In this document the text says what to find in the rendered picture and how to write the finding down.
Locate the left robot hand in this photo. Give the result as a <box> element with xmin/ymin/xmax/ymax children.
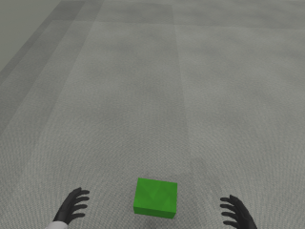
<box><xmin>52</xmin><ymin>187</ymin><xmax>90</xmax><ymax>225</ymax></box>

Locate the right robot hand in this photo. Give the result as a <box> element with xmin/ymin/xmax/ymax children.
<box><xmin>219</xmin><ymin>195</ymin><xmax>257</xmax><ymax>229</ymax></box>

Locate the carton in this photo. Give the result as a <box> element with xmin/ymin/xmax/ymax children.
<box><xmin>133</xmin><ymin>177</ymin><xmax>177</xmax><ymax>219</ymax></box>

